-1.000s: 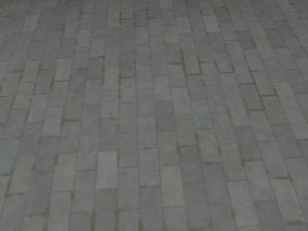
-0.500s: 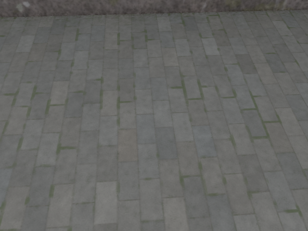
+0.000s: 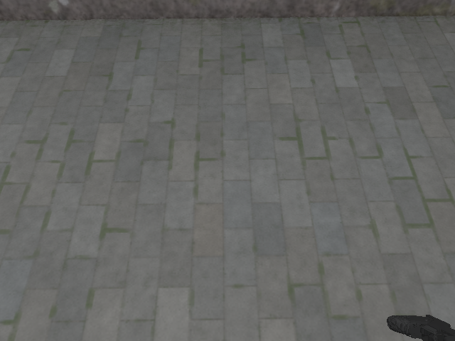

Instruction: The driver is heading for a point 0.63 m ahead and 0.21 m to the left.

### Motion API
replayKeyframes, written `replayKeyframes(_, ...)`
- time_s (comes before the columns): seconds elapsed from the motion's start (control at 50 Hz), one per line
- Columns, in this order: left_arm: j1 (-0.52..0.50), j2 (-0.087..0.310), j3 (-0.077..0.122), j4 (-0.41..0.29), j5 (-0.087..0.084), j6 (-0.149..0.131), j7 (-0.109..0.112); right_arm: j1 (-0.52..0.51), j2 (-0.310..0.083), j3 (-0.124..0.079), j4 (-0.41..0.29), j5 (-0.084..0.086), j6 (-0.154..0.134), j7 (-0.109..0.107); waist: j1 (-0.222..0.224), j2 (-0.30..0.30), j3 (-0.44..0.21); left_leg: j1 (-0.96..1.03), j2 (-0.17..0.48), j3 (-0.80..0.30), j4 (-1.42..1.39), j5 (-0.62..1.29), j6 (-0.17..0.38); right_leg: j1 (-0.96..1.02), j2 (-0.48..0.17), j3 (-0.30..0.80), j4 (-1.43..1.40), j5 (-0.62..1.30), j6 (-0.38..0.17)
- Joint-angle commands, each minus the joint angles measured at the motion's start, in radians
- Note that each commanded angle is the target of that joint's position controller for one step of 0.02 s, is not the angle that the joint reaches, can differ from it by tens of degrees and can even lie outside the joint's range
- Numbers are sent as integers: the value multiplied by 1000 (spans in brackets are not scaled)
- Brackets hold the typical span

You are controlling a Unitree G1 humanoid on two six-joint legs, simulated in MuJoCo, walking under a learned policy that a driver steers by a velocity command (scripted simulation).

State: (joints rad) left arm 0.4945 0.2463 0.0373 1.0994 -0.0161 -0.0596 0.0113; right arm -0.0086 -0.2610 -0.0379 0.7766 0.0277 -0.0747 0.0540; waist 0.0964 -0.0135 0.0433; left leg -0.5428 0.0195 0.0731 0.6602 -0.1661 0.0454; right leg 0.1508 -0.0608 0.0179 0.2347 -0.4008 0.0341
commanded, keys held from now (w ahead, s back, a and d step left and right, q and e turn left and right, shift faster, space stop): w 0.48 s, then q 0.40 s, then w+q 0.12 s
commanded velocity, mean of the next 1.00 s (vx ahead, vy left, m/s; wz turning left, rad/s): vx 0.34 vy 0.00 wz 0.19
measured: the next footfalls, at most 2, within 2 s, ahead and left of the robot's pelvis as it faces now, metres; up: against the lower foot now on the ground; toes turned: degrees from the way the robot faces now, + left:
left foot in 0.06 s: +0.18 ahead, +0.12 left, +0.00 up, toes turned +3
right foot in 0.60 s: +0.47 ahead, -0.12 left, +0.00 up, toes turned +1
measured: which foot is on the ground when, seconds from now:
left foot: up 0.00-0.04, down 0.06-0.60, up 0.62-1.00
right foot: down 0.00-0.06, up 0.08-0.58, down 0.60-1.00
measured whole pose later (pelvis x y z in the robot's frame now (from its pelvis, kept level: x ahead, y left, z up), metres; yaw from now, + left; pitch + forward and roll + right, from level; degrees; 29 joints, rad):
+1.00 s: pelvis +0.38 -0.02 +0.01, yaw +15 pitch +1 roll -2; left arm 0.11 0.28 0.07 0.90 0.00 -0.04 0.03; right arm 0.18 -0.28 -0.09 0.79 0.02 0.05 -0.01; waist 0.00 0.01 0.04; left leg -0.49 0.09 0.04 0.80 -0.31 -0.01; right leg -0.23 -0.06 -0.25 0.36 -0.15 -0.03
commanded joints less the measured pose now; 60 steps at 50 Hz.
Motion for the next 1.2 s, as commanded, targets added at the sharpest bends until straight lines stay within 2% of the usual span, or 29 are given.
replayKeyframes(0.02, -85, 191, 36, -62, -8, -17, 2, 110, -133, -51, -22, 1, 4, -20, -171, -126, -30, 362, -63, 31, -71, 56, 47, -216, -157, 22, 137, 873, -133)
replayKeyframes(0.04, -82, 183, 34, -64, -1, -15, 2, 239, -159, -71, 19, 3, 11, -29, -231, -109, -99, 534, -64, 29, -86, 52, 71, -280, -128, 1, 308, 907, -110)
replayKeyframes(0.06, -85, 144, 20, -87, 23, -15, 1, 404, -216, -90, 56, -3, 19, -43, -289, 10, -200, 784, 106, -178, -95, -30, 120, -487, -77, -21, 615, 635, -79)
replayKeyframes(0.08, 32, -21, -20, -106, 11, -33, -1, 452, -282, -87, 75, -24, 15, -35, -205, 317, -367, 936, 369, -724, -321, -288, 277, -714, 106, 16, 972, -112, -41)
replayKeyframes(0.1, -48, 80, 6, -113, -18, -54, -8, 392, -199, -63, 69, -18, 1, -26, -211, 216, -264, 808, 366, -845, -453, -401, 258, -805, 68, 123, 1110, -142, -60)
replayKeyframes(0.12, -133, 131, 21, -148, -39, -63, -11, 296, -161, -49, 56, -14, -12, -22, -181, 163, -110, 661, 346, -700, -462, -378, 221, -863, 14, 94, 1128, -59, -87)
replayKeyframes(0.14, -165, 127, 22, -153, -34, -64, -5, 221, -136, -41, 47, -16, -22, -17, -147, 78, -50, 527, 303, -567, -477, -258, 200, -818, -39, 76, 1087, 35, -97)
replayKeyframes(0.18, -134, 102, 31, -143, -11, -43, 4, 157, -101, -31, 47, -35, -32, -10, -80, 89, -28, 370, 224, -386, -515, -116, 169, -705, -94, 76, 1001, 131, -98)
replayKeyframes(0.22, -127, 82, 35, -143, -9, -21, 6, 170, -86, -27, 66, -31, -38, -13, -59, 94, -16, 317, 198, -312, -555, -74, 175, -674, -102, 63, 937, 145, -90)
replayKeyframes(0.32, -316, 87, 44, -216, 13, -13, 6, 273, -134, -37, 109, -32, -34, -48, -90, 51, 38, 372, 208, -258, -604, -27, 196, -858, -111, 53, 691, 341, -35)
replayKeyframes(0.52, -585, 66, 22, -314, 4, -43, -41, 420, -150, -45, 179, -13, 6, -69, -167, 55, 67, 534, 212, -154, -478, 202, 143, -775, -20, 0, 279, 432, -37)
replayKeyframes(0.56, -514, 106, 36, -305, 11, -54, -44, 404, -168, -52, 178, -13, 20, -72, -121, 98, 12, 568, 211, -179, -363, 400, 112, -657, 15, -2, 237, 391, -58)
replayKeyframes(0.6, -289, 196, 72, -242, 29, -67, -33, 373, -148, -42, 153, -14, 26, -74, -17, 82, -150, 489, 111, -140, -80, 490, 42, -305, 4, -8, 193, 617, -111)
replayKeyframes(0.62, -156, 283, 88, -228, 54, -65, -22, 397, -84, -19, 112, -44, 20, -73, -5, -80, -331, 236, 13, -93, 244, 71, -14, 49, -225, 195, 308, 999, -186)
replayKeyframes(0.64, -158, 302, 86, -236, 43, -47, -23, 538, 2, 5, 123, -23, 11, -73, -55, -304, -500, -20, -105, -129, 533, -555, -60, 273, -439, 485, 274, 1077, -342)
replayKeyframes(0.66, -186, 214, 66, -262, 32, -33, -22, 486, -129, -31, 133, 2, 14, -77, -22, -164, -477, -39, -49, -222, 623, -525, -63, 156, -380, 437, 217, 923, -313)
replayKeyframes(0.68, -268, 170, 51, -277, 25, -27, -16, 399, -154, -44, 104, 18, 23, -83, -42, -133, -328, -105, -8, -179, 630, -465, -62, 24, -338, 299, 187, 822, -270)
replayKeyframes(0.72, -382, 120, 36, -282, 27, -19, -10, 372, -123, -53, 102, 2, 64, -100, -99, -84, -176, -42, 64, -146, 559, -344, -80, -251, -266, 151, 98, 649, -235)
replayKeyframes(0.76, -436, 118, 37, -280, 51, -19, -10, 399, -85, -57, 92, -3, 102, -104, -138, -118, -125, 71, 66, -112, 540, -266, -89, -429, -233, 57, 15, 534, -247)
replayKeyframes(0.8, -452, 132, 42, -274, 52, -19, 1, 377, -76, -61, 60, -7, 116, -106, -145, -116, -98, 57, 74, -104, 470, -222, -94, -454, -243, 8, -23, 495, -269)
replayKeyframes(0.9, -453, 176, 57, -265, 33, 4, 30, 267, -80, -63, -9, -14, 119, -83, -117, -91, -120, 71, 97, -82, 256, -98, -83, -385, -269, -60, -51, 356, -270)
replayKeyframes(1.0, -420, 227, 78, -262, -1, 16, 16, 186, -101, -72, -48, -9, 113, -47, -99, -89, -86, 101, 79, -25, 94, -171, -27, -309, -305, -44, -81, 29, -229)
replayKeyframes(1.08, -430, 197, 77, -260, -19, 31, 3, 299, -97, -82, 10, -6, 102, -39, -161, -40, -74, 334, 8, 62, -148, -141, 45, -372, -243, -131, 70, -93, -157)
replayKeyframes(1.1, -437, 138, 62, -262, -7, 33, -4, 406, -138, -103, 52, 2, 98, -48, -190, 51, -84, 465, 21, -17, -218, -179, 92, -464, -175, -203, 277, -82, -111)
replayKeyframes(1.12, -501, 73, 44, -309, 19, 25, -15, 495, -267, -135, 59, 0, 90, -63, -205, 323, -65, 621, 253, -430, -326, -179, 216, -789, -38, -288, 691, -172, -26)
replayKeyframes(1.14, -563, 96, 49, -353, 12, -1, -21, 477, -292, -125, 22, -14, 53, -49, -197, 301, -47, 650, 344, -768, -446, -346, 330, -1040, 69, -77, 866, -249, -21)
replayKeyframes(1.16, -587, 147, 59, -360, -11, -24, -34, 431, -233, -108, 3, -20, 24, -44, -185, 207, -27, 658, 341, -702, -472, -305, 312, -1099, 18, 6, 904, -159, -42)
replayKeyframes(1.18, -563, 169, 65, -349, -14, -40, -39, 377, -204, -97, -12, -16, 8, -48, -144, 191, -8, 634, 312, -592, -447, -118, 267, -1083, -4, 10, 877, -52, -54)
replayKeyframes(1.2, -541, 178, 70, -324, 9, -47, -32, 334, -188, -92, -27, -7, 8, -54, -122, 135, -20, 616, 275, -496, -418, 80, 226, -1036, -18, 10, 840, 17, -46)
